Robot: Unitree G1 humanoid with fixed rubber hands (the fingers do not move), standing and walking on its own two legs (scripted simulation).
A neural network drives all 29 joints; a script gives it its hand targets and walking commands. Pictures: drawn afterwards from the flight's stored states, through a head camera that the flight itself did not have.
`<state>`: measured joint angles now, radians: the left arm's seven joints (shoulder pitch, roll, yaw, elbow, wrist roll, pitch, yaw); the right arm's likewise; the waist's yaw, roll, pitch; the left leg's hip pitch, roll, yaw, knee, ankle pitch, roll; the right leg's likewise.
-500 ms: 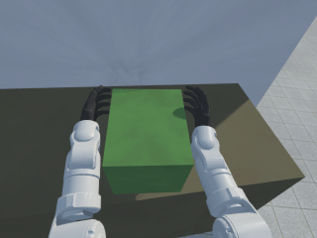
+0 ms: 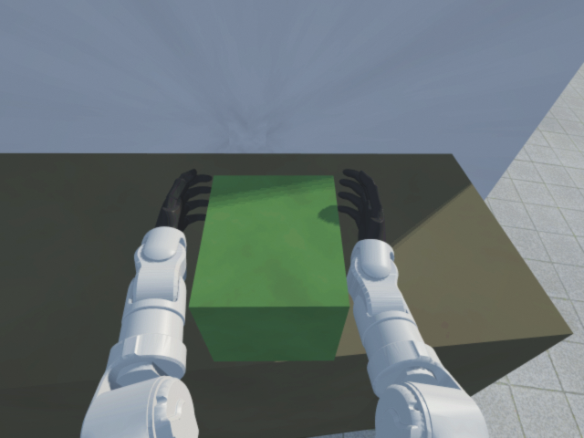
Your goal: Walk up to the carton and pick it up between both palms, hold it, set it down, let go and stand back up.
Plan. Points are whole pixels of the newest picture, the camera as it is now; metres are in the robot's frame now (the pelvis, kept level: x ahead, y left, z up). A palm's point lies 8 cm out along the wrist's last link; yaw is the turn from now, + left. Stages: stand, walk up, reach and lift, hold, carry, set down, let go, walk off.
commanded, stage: set down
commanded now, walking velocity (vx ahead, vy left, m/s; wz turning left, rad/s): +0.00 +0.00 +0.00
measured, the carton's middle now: (273, 268) +0.36 +0.03 +0.03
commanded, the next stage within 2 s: none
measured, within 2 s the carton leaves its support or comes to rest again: neither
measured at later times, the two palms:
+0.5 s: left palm (187, 230) +0.41 +0.17 +0.04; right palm (365, 238) +0.40 -0.10 +0.06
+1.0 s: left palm (187, 230) +0.41 +0.17 +0.04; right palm (365, 242) +0.39 -0.10 +0.06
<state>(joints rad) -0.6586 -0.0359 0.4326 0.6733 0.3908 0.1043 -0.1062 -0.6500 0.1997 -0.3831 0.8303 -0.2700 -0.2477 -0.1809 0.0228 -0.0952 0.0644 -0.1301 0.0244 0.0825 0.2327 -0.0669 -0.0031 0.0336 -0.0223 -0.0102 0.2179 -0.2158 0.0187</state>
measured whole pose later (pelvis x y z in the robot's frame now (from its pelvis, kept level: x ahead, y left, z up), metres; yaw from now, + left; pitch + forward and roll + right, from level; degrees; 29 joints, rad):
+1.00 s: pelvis +0.01 +0.00 +0.00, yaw -1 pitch +5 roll +0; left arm -0.74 -0.02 0.52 0.91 0.46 -0.12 -0.10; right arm -0.67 0.22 -0.52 0.92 -0.40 -0.40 -0.19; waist 0.03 -0.08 0.04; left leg -0.26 0.03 0.11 0.24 -0.07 0.00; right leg -0.10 -0.02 0.01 0.20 -0.19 0.02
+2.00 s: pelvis +0.01 +0.00 +0.00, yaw -3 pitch +6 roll +0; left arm -0.73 -0.07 0.61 0.87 0.51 -0.19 -0.13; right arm -0.63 0.22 -0.52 0.90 -0.38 -0.44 -0.17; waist 0.05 -0.09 0.05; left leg -0.30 0.05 0.14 0.30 -0.11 0.00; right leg -0.16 -0.01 0.04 0.29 -0.24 0.02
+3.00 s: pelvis +0.00 +0.03 -0.03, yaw -2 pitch +17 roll -3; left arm -0.84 0.18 0.18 1.23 -0.01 -0.30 0.02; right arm -0.83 -0.02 -0.04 1.29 0.15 -0.43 -0.22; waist 0.00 0.00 -0.17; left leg -0.71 0.07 0.07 0.63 -0.22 0.02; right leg -0.49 0.01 -0.01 0.50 -0.31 0.04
